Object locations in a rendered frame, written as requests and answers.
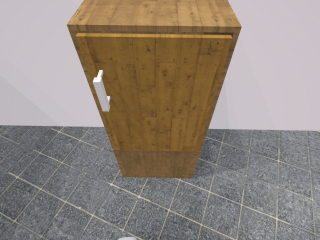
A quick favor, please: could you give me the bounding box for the handle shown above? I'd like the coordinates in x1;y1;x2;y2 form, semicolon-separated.
93;70;111;112

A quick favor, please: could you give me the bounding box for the cupboard door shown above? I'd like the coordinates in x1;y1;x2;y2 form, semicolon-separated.
75;33;233;152

